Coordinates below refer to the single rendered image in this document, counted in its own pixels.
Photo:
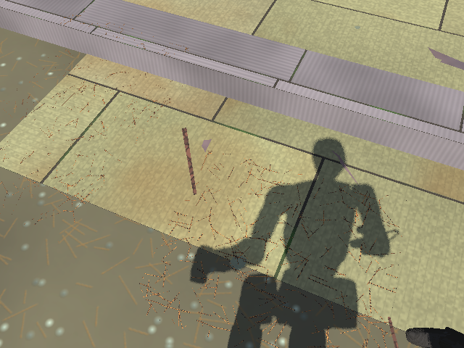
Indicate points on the robot right hand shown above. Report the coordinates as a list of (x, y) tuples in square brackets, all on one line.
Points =
[(435, 337)]

